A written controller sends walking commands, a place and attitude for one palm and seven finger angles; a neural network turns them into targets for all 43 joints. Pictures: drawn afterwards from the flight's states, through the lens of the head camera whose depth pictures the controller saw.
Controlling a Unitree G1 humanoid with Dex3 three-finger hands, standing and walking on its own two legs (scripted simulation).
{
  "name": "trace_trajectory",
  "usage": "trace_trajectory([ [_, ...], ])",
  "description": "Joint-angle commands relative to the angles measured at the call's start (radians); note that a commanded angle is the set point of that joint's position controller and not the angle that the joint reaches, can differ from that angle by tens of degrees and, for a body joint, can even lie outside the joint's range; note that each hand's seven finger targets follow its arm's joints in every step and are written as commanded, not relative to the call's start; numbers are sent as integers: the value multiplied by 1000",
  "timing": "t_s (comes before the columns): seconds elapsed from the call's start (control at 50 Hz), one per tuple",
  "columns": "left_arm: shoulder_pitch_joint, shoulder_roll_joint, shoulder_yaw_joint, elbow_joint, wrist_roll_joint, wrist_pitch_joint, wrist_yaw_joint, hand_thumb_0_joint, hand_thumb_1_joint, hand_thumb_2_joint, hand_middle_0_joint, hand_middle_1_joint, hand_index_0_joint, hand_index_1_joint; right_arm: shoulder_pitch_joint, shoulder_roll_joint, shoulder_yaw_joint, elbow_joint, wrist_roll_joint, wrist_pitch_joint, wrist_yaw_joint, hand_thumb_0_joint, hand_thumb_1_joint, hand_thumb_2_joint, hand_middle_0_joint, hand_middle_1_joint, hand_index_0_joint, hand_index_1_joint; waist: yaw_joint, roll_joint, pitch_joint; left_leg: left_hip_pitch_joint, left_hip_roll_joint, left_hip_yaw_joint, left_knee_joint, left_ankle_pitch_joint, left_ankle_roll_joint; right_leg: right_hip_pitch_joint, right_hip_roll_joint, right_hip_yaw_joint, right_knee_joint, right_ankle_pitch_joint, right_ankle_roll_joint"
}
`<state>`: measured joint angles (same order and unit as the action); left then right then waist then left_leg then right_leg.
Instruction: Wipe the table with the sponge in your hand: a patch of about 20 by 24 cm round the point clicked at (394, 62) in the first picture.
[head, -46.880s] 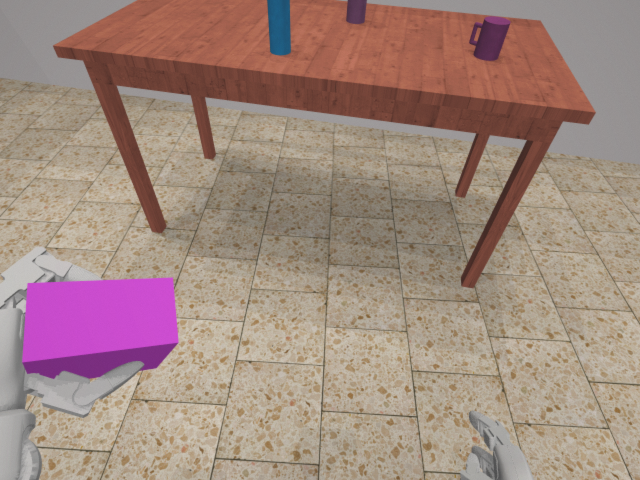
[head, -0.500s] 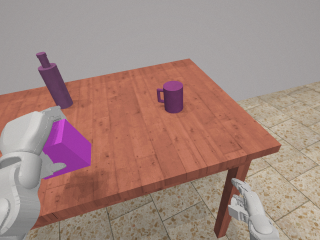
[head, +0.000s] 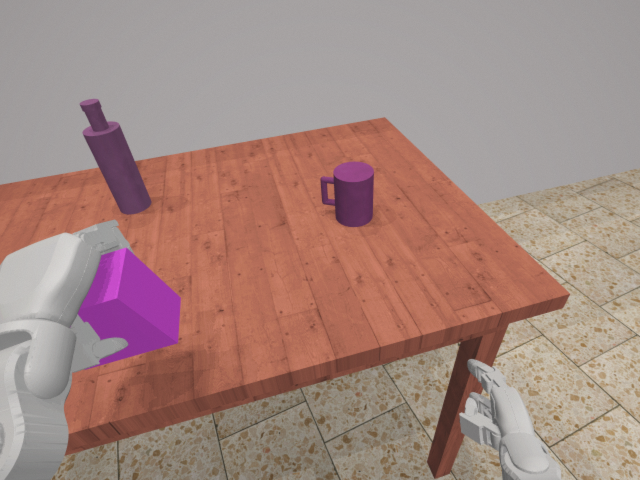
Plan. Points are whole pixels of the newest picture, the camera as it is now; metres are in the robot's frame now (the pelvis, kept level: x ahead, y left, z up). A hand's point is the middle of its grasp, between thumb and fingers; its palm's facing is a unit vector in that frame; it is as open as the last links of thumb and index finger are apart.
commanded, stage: bring the sponge back beside the body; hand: left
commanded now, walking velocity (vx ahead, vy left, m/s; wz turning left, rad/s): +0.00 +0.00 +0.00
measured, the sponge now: (114, 319) +0.20 +0.28 +0.15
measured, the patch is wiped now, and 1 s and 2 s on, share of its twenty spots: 1.00 1.00 1.00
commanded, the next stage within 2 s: step back with the hand held close in 0.20 s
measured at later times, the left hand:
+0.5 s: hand (142, 286) +0.22 +0.24 +0.20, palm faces +0.36 -0.81 -0.45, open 10.1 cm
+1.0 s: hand (108, 289) +0.19 +0.25 +0.21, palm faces +0.40 -0.82 -0.41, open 10.1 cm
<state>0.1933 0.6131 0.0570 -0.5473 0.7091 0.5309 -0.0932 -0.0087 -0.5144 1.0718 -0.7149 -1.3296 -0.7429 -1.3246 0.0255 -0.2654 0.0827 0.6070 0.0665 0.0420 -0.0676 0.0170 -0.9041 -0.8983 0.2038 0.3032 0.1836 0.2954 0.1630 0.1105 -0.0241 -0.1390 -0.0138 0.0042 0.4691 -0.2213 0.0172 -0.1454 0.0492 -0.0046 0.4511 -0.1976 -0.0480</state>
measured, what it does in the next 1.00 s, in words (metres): stands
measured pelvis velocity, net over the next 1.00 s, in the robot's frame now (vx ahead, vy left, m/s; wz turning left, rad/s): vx -0.02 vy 0.02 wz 0.01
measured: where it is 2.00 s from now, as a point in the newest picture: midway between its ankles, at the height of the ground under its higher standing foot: outside the picture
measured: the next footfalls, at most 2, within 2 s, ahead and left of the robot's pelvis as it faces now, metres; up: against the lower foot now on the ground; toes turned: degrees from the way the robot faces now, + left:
left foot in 1.44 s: -0.07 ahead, +0.17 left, +0.00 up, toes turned +6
right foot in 1.70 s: -0.05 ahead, -0.11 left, +0.00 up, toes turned +1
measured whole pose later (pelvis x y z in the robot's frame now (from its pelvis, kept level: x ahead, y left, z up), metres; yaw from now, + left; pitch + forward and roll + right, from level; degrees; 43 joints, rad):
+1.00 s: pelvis -0.02 +0.02 -0.02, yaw +1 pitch +3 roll -2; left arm 0.44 0.47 0.46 -0.75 -0.07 -0.14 0.15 -0.01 -0.52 1.07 -0.72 -1.33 -0.74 -1.33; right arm 0.21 -0.21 0.04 0.56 0.02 -0.02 -0.05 0.02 -0.90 -0.90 0.20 0.30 0.20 0.30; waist -0.04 -0.03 -0.02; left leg -0.47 -0.04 -0.02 0.68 -0.27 0.05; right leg -0.45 0.03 -0.02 0.62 -0.22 -0.01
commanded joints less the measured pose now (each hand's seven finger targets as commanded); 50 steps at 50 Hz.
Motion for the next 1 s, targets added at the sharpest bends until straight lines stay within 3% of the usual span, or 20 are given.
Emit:
trace_trajectory([
  [0.0,-240,243,183,-204,51,-23,45,0,100,1300,-1200,-1600,-1200,-1600,-310,-80,-31,-211,5,-78,3,0,-900,-900,200,300,200,300,-2,11,-119,-2,-4,-74,-77,67,10,16,-17,145,-114,-64,-35],
  [0.06,-222,220,163,-180,45,-26,47,0,100,1300,-1200,-1600,-1200,-1600,-282,-81,-31,-206,-3,-74,3,0,-900,-900,200,300,200,300,4,-10,-113,-7,-5,-69,-79,87,11,24,-24,104,-112,-42,-30],
  [0.1,-248,240,177,-223,55,-26,46,0,100,1300,-1200,-1600,-1200,-1600,-313,-77,-32,-208,4,-83,5,0,-900,-900,200,300,200,300,-4,14,-118,1,-3,-79,-81,70,10,20,-14,144,-112,-58,-37],
  [0.18,-216,232,175,-170,48,-27,45,0,100,1300,-1200,-1600,-1200,-1600,-279,-83,-33,-199,-3,-72,4,0,-900,-900,200,300,200,300,3,-48,-100,-7,-4,-69,-75,85,11,12,-27,116,-119,-50,-27],
  [0.28,-239,217,159,-166,42,-26,42,0,100,1300,-1200,-1600,-1200,-1600,-284,-81,-30,-200,3,-66,3,0,-900,-900,200,300,200,300,0,-12,-79,-14,-3,-68,-91,47,10,-1,-23,100,-121,-78,-24],
  [0.3,-248,147,93,69,70,1,40,0,100,1300,-1200,-1600,-1200,-1600,-281,-87,-25,-171,12,-70,-9,0,-900,-900,200,300,200,300,-45,-64,17,-47,0,-63,-105,-32,1,-73,-6,109,-142,-145,-27],
  [0.32,-411,18,331,-192,-741,-273,115,0,100,1300,-1200,-1600,-1200,-1600,-60,-66,-34,-354,0,-62,4,0,-900,-900,200,300,200,300,-152,-238,103,-58,3,-89,23,-219,37,-301,-56,183,-249,-228,-6],
  [0.34,-192,99,344,7,-736,-357,151,0,100,1300,-1200,-1600,-1200,-1600,10,-62,-10,-256,-27,-66,-1,0,-900,-900,200,300,200,300,-149,-338,43,-18,-5,-73,114,-222,36,-358,-109,198,-262,-324,-29],
  [0.36,-156,27,281,-21,-735,-393,157,0,100,1300,-1200,-1600,-1200,-1600,-12,-46,-18,-243,-32,-58,6,0,-900,-900,200,300,200,300,-151,-313,26,-4,-13,-63,154,-187,30,-376,-130,203,-245,-330,-44],
  [0.38,-168,77,367,-163,-764,-440,182,0,100,1300,-1200,-1600,-1200,-1600,34,-61,-33,-245,-27,-49,0,0,-900,-900,200,300,200,300,-151,-308,-21,3,8,-67,209,-170,27,-376,-191,223,-241,-295,-49],
  [0.4,-170,119,415,-266,-777,-492,200,0,100,1300,-1200,-1600,-1200,-1600,33,-61,-24,-247,-38,-58,-2,0,-900,-900,200,300,200,300,-160,-210,-71,-6,19,-64,187,-148,27,-331,-209,237,-203,-209,-56],
  [0.42,-111,87,416,-328,-786,-532,212,0,100,1300,-1200,-1600,-1200,-1600,49,-65,-27,-244,-41,-60,-6,0,-900,-900,200,300,200,300,-160,-119,-147,-6,39,-70,139,-89,29,-256,-223,195,-126,-100,-52],
  [0.46,-33,109,483,-452,-801,-586,240,0,100,1300,-1200,-1600,-1200,-1600,43,-91,-45,-258,-46,-60,-4,0,-900,-900,200,300,200,300,-152,51,-206,-94,96,-144,59,-28,34,-150,-194,145,13,62,-37],
  [0.5,13,149,558,-523,-807,-632,259,0,100,1300,-1200,-1600,-1200,-1600,38,-102,-61,-257,-46,-61,1,0,-900,-900,200,300,200,300,-145,152,-169,-223,138,-213,-21,-126,45,-104,-160,122,64,37,-19],
  [0.56,91,80,559,-441,-796,-668,278,0,100,1300,-1200,-1600,-1200,-1600,72,-88,-67,-229,-58,-72,5,0,-900,-900,200,300,200,300,-154,110,-137,-312,138,-227,-8,-72,44,-96,-136,88,105,101,-11],
  [0.64,75,55,562,-303,-796,-692,279,0,100,1300,-1200,-1600,-1200,-1600,115,-96,-100,-201,-43,-79,4,0,-900,-900,200,300,200,300,-171,-18,-186,-238,161,-235,35,93,34,-120,-127,67,131,132,5],
  [0.76,104,41,549,-213,-795,-704,264,0,100,1300,-1200,-1600,-1200,-1600,111,-103,-113,-197,-29,-90,5,0,-900,-900,200,300,200,300,-178,-116,-160,-263,152,-209,74,24,34,-146,-165,91,88,168,4],
  [0.88,147,58,553,-417,-787,-742,269,0,100,1300,-1200,-1600,-1200,-1600,80,-88,-101,-204,-42,-108,13,0,-900,-900,200,300,200,300,-178,-64,-135,-333,135,-209,55,-154,41,-169,-184,129,77,100,-10],
  [0.9,143,95,588,-452,-782,-749,275,0,100,1300,-1200,-1600,-1200,-1600,73,-94,-102,-210,-46,-108,11,0,-900,-900,200,300,200,300,-172,-33,-141,-338,139,-216,36,-176,42,-171,-181,128,85,73,-11],
  [0.98,123,68,591,-477,-777,-761,286,0,100,1300,-1200,-1600,-1200,-1600,93,-85,-102,-197,-54,-127,10,0,-900,-900,200,300,200,300,-177,54,-165,-370,166,-243,-10,-218,55,-154,-129,92,156,34,4],
])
